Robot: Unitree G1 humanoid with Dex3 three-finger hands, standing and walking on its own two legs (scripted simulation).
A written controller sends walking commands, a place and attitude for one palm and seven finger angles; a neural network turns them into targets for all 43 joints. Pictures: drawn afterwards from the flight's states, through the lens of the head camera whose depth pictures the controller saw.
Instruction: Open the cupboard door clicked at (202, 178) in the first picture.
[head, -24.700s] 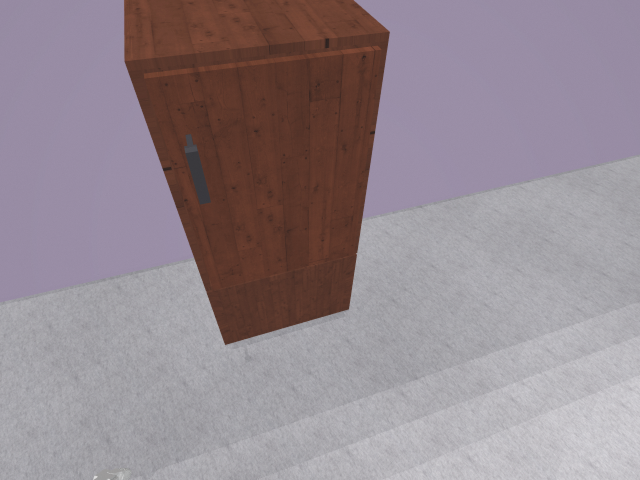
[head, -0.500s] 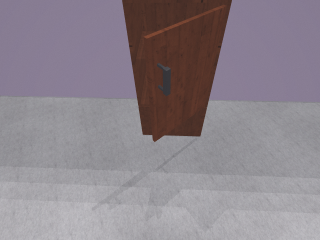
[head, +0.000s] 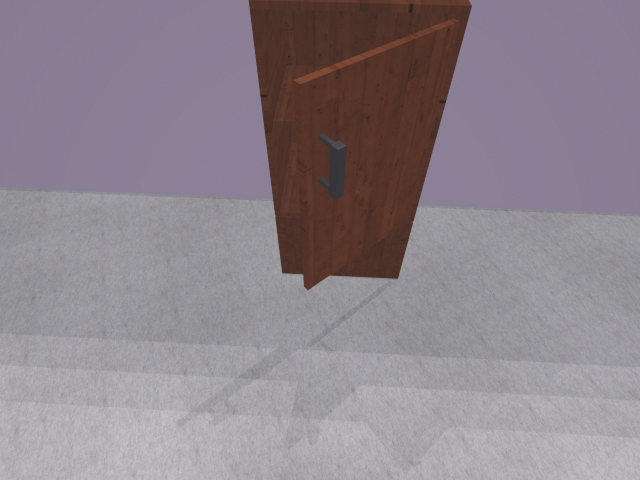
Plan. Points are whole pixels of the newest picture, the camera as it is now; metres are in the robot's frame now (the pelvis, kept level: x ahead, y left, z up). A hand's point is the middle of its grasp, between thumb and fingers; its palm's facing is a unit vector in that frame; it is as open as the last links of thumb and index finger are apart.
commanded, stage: look to check the result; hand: left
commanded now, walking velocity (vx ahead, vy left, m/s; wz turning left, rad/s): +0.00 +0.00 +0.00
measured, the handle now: (330, 166) +0.65 +0.02 +0.00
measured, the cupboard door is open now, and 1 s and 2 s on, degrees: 43 43 43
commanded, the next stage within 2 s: walk to a spot facing it in 0.52 s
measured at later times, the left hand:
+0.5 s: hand out of the picture +0.02 +0.17 -0.17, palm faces +0.03 -0.98 -0.19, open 7.3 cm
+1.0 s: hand out of the picture +0.05 +0.17 -0.18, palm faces -0.06 -0.97 -0.24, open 7.3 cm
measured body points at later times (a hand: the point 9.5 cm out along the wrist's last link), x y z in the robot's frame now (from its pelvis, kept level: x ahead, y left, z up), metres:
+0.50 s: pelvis +0.02 +0.00 +0.00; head +0.03 -0.01 +0.45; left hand +0.02 +0.22 -0.16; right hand +0.01 -0.22 -0.16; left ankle +0.00 +0.11 -0.74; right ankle +0.03 -0.11 -0.74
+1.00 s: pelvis +0.01 -0.02 -0.01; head +0.05 -0.04 +0.43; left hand +0.06 +0.22 -0.16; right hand +0.00 -0.26 -0.18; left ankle +0.00 +0.11 -0.74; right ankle +0.01 -0.11 -0.73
